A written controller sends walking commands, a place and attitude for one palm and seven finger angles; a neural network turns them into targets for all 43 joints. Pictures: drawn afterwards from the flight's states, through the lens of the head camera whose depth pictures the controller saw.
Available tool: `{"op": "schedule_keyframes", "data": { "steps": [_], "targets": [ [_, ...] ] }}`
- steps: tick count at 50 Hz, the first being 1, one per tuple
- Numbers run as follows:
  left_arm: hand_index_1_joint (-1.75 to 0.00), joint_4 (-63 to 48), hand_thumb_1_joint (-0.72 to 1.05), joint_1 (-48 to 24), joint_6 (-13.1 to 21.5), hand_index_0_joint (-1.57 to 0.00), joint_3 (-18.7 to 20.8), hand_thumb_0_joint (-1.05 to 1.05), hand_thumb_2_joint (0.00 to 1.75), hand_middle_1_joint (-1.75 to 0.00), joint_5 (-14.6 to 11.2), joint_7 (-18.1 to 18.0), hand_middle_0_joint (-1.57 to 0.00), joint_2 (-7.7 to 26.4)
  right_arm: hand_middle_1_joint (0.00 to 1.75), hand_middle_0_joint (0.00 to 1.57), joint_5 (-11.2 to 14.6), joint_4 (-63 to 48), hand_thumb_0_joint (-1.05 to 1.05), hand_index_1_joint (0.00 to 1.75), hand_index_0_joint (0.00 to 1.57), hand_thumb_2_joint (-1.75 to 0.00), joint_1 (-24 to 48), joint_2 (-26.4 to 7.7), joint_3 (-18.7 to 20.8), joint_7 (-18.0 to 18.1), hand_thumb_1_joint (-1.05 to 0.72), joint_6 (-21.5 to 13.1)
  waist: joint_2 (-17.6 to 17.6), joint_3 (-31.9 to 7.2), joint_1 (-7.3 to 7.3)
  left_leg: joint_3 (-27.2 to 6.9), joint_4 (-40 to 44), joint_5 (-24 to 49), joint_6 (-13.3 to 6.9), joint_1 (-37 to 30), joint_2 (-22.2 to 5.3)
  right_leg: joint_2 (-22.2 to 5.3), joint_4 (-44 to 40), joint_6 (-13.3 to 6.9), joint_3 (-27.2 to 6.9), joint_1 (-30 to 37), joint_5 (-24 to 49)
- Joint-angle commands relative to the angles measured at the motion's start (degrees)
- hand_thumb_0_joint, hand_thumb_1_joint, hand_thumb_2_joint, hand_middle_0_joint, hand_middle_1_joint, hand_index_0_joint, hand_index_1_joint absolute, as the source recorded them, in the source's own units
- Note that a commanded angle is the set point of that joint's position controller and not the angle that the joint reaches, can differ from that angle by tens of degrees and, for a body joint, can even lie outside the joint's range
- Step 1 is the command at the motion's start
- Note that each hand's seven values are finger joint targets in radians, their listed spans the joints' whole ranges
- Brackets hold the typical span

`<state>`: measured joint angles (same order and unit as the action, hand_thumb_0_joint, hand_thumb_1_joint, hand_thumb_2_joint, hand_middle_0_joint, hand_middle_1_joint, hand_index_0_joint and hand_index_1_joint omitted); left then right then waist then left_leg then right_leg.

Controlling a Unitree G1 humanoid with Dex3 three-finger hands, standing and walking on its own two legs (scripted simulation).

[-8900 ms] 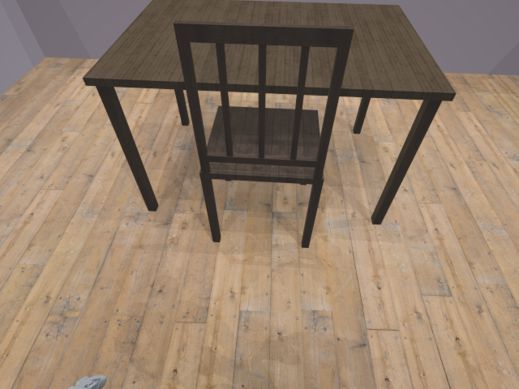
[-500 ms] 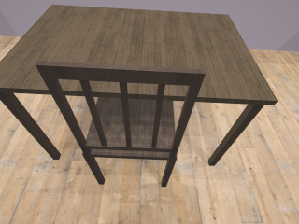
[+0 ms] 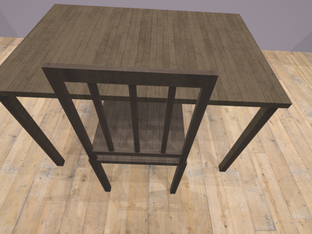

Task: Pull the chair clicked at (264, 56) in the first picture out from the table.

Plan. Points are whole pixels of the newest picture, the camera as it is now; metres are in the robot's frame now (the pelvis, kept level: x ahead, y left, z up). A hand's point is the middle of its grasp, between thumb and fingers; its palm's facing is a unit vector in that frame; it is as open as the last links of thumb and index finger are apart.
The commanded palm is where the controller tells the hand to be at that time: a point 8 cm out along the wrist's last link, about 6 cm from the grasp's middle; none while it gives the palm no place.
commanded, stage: look again from close up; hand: left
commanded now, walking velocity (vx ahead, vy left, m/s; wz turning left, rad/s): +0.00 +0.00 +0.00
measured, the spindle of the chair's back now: (135, 124) +0.45 +0.10 -0.05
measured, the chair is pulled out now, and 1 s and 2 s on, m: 0.00 0.00 0.00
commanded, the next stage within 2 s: raise the hand toward the chair's back in 1.36 s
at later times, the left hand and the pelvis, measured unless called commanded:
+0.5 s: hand out of the picture -0.05 +0.14 -0.17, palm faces +0.04 -0.99 -0.17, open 7.4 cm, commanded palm none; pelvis +0.01 -0.01 +0.00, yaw +0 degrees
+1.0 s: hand out of the picture -0.02 +0.10 -0.17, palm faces +0.03 -0.99 -0.14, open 7.4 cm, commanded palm none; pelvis +0.02 -0.04 +0.00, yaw +0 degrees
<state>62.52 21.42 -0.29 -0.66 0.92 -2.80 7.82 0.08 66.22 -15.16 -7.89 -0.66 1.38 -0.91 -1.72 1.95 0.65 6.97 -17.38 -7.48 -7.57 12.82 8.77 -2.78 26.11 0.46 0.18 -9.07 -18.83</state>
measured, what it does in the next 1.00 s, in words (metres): stands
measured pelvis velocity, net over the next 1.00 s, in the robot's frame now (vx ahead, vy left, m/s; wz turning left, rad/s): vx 0.02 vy -0.04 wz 0.00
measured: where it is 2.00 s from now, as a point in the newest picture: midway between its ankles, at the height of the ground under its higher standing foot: outside the picture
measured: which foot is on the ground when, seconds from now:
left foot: down 0.00-1.00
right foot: down 0.00-1.00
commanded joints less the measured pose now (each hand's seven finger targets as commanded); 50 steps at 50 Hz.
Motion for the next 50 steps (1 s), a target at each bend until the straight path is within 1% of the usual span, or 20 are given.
{"op": "schedule_keyframes", "data": {
  "steps": [1,3,4,6,9,10,11,14,16,19,20,23,26,33,38,41,43,45,49,50],
  "targets": [
    [-0.3,0.5,0.9,8.4,0.7,-0.2,0.7,0.0,0.9,-0.3,0.3,-0.5,-0.2,4.3,0.3,0.2,-0.1,-0.9,0.0,0.3,0.2,-0.9,-4.3,-5.5,1.1,0.5,-0.9,-0.7,0.6,2.2,0.42,-17.3,5.0,-2.9,6.8,-5.4,-15.9,-3.1,-3.2,-3.0,-3.8,-7.0,2.7],
    [-0.3,0.6,0.9,8.5,0.6,-0.2,0.8,0.0,0.9,-0.3,0.1,-0.6,-0.2,4.2,0.3,0.2,-0.2,-0.6,0.0,0.3,0.2,-0.9,-5.1,-5.6,1.2,0.6,-0.9,-0.7,1.0,1.0,0.03,-17.8,5.1,-2.5,7.4,-7.2,-16.1,-2.9,-2.4,-2.9,-3.8,-7.6,1.8],
    [-0.3,0.8,0.9,8.7,0.5,-0.2,0.9,0.0,0.9,-0.3,0.1,-0.6,-0.2,4.0,0.3,0.2,-0.1,-0.4,0.0,0.3,0.2,-0.9,-5.3,-5.5,1.2,0.6,-0.9,-0.7,1.0,1.0,0.08,-18.6,5.9,-3.3,8.9,-7.0,-16.4,-2.7,-2.0,-2.8,-3.6,-7.6,1.2],
    [-0.3,0.6,0.9,8.8,0.3,-0.2,0.9,0.0,0.9,-0.3,0.2,-0.6,-0.2,4.0,0.3,0.2,-0.1,-0.5,0.0,0.3,0.2,-0.9,-5.2,-5.8,1.3,0.6,-0.9,-0.6,2.1,2.2,0.3,-18.6,6.7,-5.1,9.3,-5.6,-16.5,-2.5,-1.7,-2.8,-3.4,-7.6,0.7],
    [-0.3,0.9,0.9,9.7,0.4,-0.2,0.9,0.0,0.9,-0.3,0.2,-0.6,-0.2,3.8,0.3,0.2,-0.1,-0.3,0.0,0.3,0.2,-0.9,-5.3,-5.1,1.1,0.6,-0.9,-0.7,2.3,0.9,0.6,-18.4,6.4,-3.7,7.8,-6.4,-16.5,-2.7,-1.7,-2.6,-3.1,-6.9,1.8],
    [-0.3,0.9,0.9,9.2,0.5,-0.2,0.8,0.0,0.9,-0.3,0.3,-0.6,-0.2,4.0,0.3,0.2,0.0,-0.4,0.0,0.3,0.2,-0.9,-5.2,-4.9,1.1,0.6,-0.9,-0.7,0.9,1.7,0.56,-17.8,5.8,-3.3,7.2,-5.5,-16.3,-2.8,-2.7,-2.8,-3.4,-6.8,2.4],
    [-0.3,0.8,0.9,8.9,0.6,-0.2,0.8,0.0,0.9,-0.3,0.2,-0.6,-0.2,3.8,0.3,0.2,-0.1,-0.4,0.0,0.3,0.2,-0.9,-5.5,-5.1,1.2,0.6,-0.9,-0.6,-0.1,1.9,0.22,-17.6,5.1,-2.7,7.2,-5.8,-16.2,-3.0,-3.0,-3.0,-3.8,-7.2,2.4],
    [-0.3,1.0,0.9,9.4,0.5,-0.2,0.9,0.0,0.9,-0.3,0.1,-0.7,-0.2,3.5,0.3,0.2,-0.1,0.1,0.0,0.3,0.2,-0.9,-6.1,-5.1,1.2,0.7,-0.9,-0.7,2.1,1.4,0.07,-18.2,5.8,-2.7,8.7,-7.0,-16.4,-2.8,-2.0,-2.8,-3.6,-7.8,1.5],
    [-0.3,1.0,0.9,9.4,0.5,-0.2,0.9,0.0,0.9,-0.3,0.1,-0.7,-0.2,3.6,0.3,0.2,-0.1,0.2,0.0,0.3,0.2,-0.9,-6.0,-4.9,1.0,0.7,-0.9,-0.7,2.8,2.1,0.21,-17.8,5.8,-2.3,7.9,-6.2,-16.3,-2.9,-2.4,-2.9,-3.6,-7.3,2.2],
    [-0.3,1.2,0.9,9.4,0.6,-0.2,0.8,0.0,0.9,-0.3,0.1,-0.7,-0.2,3.4,0.3,0.2,-0.1,0.4,0.0,0.3,0.2,-0.9,-6.4,-4.7,1.0,0.7,-0.9,-0.7,0.7,1.5,0.08,-17.8,5.3,-2.3,7.3,-6.7,-16.2,-3.0,-2.8,-2.9,-3.9,-7.2,2.3],
    [-0.3,1.0,0.9,9.0,0.6,-0.2,0.7,0.0,0.9,-0.3,0.2,-0.6,-0.2,3.4,0.3,0.2,-0.1,0.2,0.0,0.3,0.2,-0.9,-6.2,-4.6,1.0,0.7,-0.9,-0.7,0.5,2.8,0.15,-17.3,5.0,-2.3,6.7,-5.5,-16.0,-2.9,-3.6,-3.0,-4.1,-7.3,2.7],
    [-0.3,1.2,0.9,9.3,0.6,-0.2,0.8,0.0,0.9,-0.3,0.1,-0.6,-0.2,3.2,0.3,0.2,-0.2,0.6,0.0,0.3,0.2,-0.9,-6.6,-4.6,1.0,0.7,-0.9,-0.7,0.9,2.1,-0.1,-17.7,5.2,-2.0,7.6,-6.7,-16.1,-3.0,-2.9,-3.0,-4.0,-7.7,2.5],
    [-0.3,1.1,0.9,9.1,0.8,-0.2,0.7,0.0,0.9,-0.3,0.1,-0.6,-0.2,3.3,0.3,0.2,-0.1,0.7,0.0,0.3,0.2,-0.9,-6.6,-4.3,0.9,0.7,-0.9,-0.8,1.8,2.5,-0.04,-16.8,4.4,-0.4,6.6,-6.3,-15.8,-3.2,-3.7,-3.1,-4.3,-7.2,3.6],
    [-0.3,0.9,0.9,8.8,1.1,-0.2,0.6,0.0,0.9,-0.3,0.0,-0.5,-0.2,3.0,0.3,0.2,-0.2,1.0,0.0,0.3,0.2,-0.9,-7.1,-3.9,0.9,0.6,-0.9,-0.8,0.3,2.6,-0.29,-16.3,3.5,-1.8,5.4,-5.9,-15.5,-3.4,-4.9,-3.5,-5.0,-7.2,4.0],
    [-0.3,0.5,0.9,8.4,1.6,-0.2,0.4,0.0,0.9,-0.3,-0.2,-0.4,-0.2,2.9,0.3,0.2,-0.3,0.9,0.0,0.3,0.2,-0.9,-7.2,-3.5,0.8,0.6,-0.9,-1.0,-0.5,1.7,-0.51,-15.0,1.3,1.2,4.2,-6.8,-15.1,-4.0,-6.2,-3.8,-5.9,-6.6,6.7],
    [-0.3,0.3,0.9,7.8,1.8,-0.2,0.2,0.0,0.9,-0.3,-0.2,-0.4,-0.2,2.8,0.3,0.2,-0.2,1.0,0.0,0.3,0.2,-0.9,-7.0,-3.3,0.6,0.6,-0.9,-1.1,0.0,2.3,-0.6,-14.6,0.3,4.2,4.0,-6.5,-14.9,-4.2,-6.3,-3.9,-6.1,-6.3,8.9],
    [-0.3,0.3,0.9,7.9,1.9,-0.2,0.2,0.0,0.9,-0.3,-0.3,-0.4,-0.2,3.0,0.3,0.2,-0.2,1.2,0.0,0.3,0.2,-0.9,-7.5,-3.2,0.6,0.7,-0.9,-1.2,0.6,1.1,-0.66,-14.6,-0.1,5.9,3.9,-7.4,-15.1,-4.2,-6.1,-3.8,-5.9,-5.4,9.6],
    [-0.3,0.1,0.9,7.6,1.9,-0.2,0.1,0.0,0.9,-0.3,-0.4,-0.4,-0.2,3.0,0.3,0.2,-0.1,1.2,0.0,0.3,0.2,-0.9,-7.1,-3.1,0.4,0.7,-0.9,-1.2,0.7,2.4,-0.48,-14.4,-0.5,6.8,3.6,-6.3,-15.0,-4.1,-6.7,-3.7,-5.8,-5.3,10.3],
    [-0.3,0.0,0.9,7.4,2.1,-0.2,0.1,0.0,0.9,-0.3,-0.5,-0.4,-0.2,2.9,0.3,0.2,-0.2,1.4,0.0,0.3,0.2,-0.9,-7.4,-3.2,0.4,0.9,-0.9,-1.4,0.2,1.4,-0.64,-14.4,-1.1,9.4,3.5,-7.3,-15.1,-4.4,-6.4,-3.7,-5.9,-4.2,12.6],
    [-0.3,-0.3,0.9,7.0,2.1,-0.2,0.0,0.0,0.9,-0.3,-0.5,-0.4,-0.2,3.0,0.3,0.2,-0.1,1.2,0.0,0.3,0.2,-0.9,-7.1,-3.0,0.4,0.8,-0.9,-1.4,0.1,2.3,-0.52,-14.1,-1.4,9.1,3.4,-6.4,-15.0,-4.2,-7.2,-3.6,-6.0,-4.3,12.6]
  ]
}}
